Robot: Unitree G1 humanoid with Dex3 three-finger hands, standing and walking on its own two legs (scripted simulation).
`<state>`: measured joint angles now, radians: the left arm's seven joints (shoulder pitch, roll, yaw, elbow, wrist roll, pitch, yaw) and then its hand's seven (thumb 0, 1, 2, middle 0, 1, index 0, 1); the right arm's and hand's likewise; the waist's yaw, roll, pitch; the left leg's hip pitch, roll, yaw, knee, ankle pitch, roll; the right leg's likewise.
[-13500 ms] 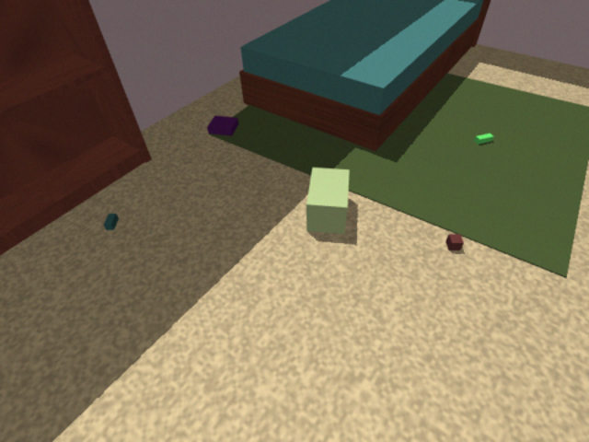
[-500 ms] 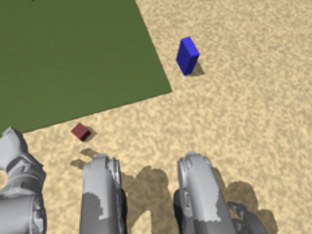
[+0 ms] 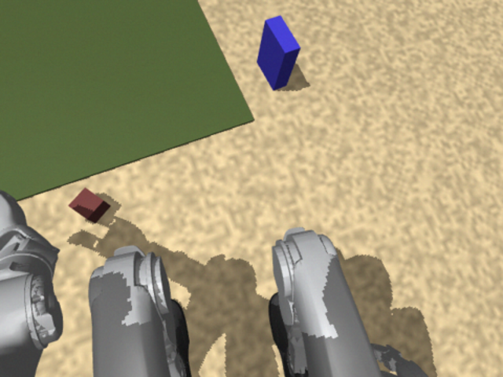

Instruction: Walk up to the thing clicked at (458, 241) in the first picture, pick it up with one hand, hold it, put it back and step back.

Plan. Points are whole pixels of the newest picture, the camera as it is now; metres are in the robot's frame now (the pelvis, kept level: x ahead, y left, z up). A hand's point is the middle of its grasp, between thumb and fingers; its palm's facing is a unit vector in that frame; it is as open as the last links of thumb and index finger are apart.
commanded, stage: rise first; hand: left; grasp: from above
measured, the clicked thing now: (90, 205) +0.45 +0.31 -0.32
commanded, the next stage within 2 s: none
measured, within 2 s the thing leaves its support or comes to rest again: neither
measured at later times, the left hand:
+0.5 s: hand (38, 224) +0.39 +0.35 -0.20, palm faces -0.23 -0.34 -0.91, open 12.9 cm
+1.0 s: hand (49, 216) +0.41 +0.34 -0.21, palm faces -0.22 -0.34 -0.91, open 13.5 cm
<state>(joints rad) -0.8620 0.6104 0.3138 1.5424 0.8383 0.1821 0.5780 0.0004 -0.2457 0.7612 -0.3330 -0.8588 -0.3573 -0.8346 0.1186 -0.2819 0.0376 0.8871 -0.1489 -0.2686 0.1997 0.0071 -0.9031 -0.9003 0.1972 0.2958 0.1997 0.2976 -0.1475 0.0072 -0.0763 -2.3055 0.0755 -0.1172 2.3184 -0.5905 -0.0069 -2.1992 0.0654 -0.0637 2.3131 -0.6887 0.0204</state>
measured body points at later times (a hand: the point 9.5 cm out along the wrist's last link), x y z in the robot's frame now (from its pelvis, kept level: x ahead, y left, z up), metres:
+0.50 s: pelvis +0.01 +0.00 -0.02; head +0.25 +0.05 +0.36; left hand +0.40 +0.37 -0.15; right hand +0.08 -0.25 -0.15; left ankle +0.10 +0.14 -0.31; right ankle +0.10 -0.12 -0.31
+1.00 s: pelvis +0.01 +0.00 -0.03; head +0.25 +0.05 +0.34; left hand +0.42 +0.36 -0.16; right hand +0.05 -0.26 -0.14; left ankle +0.10 +0.14 -0.31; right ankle +0.10 -0.12 -0.31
